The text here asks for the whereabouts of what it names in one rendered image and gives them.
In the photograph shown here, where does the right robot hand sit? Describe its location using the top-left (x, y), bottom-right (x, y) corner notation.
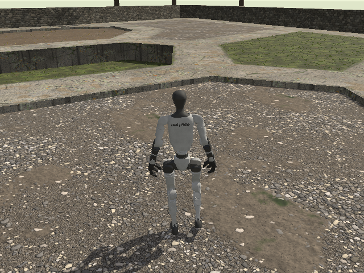
top-left (203, 160), bottom-right (216, 173)

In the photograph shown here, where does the robot left upper arm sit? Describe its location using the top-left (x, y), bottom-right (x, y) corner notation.
top-left (154, 115), bottom-right (168, 148)

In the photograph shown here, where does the left robot forearm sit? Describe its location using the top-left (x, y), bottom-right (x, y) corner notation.
top-left (149, 139), bottom-right (160, 164)

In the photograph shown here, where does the right robot forearm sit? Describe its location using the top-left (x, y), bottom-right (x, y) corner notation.
top-left (203, 137), bottom-right (215, 162)

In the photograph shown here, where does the robot right upper arm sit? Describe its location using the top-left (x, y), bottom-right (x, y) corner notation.
top-left (192, 114), bottom-right (208, 146)

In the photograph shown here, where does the robot right shin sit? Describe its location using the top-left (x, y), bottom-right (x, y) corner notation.
top-left (193, 182), bottom-right (201, 221)

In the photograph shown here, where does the robot right thigh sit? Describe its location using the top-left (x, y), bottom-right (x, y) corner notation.
top-left (190, 158), bottom-right (201, 192)

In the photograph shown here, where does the left robot hand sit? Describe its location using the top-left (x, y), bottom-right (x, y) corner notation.
top-left (148, 163), bottom-right (162, 177)

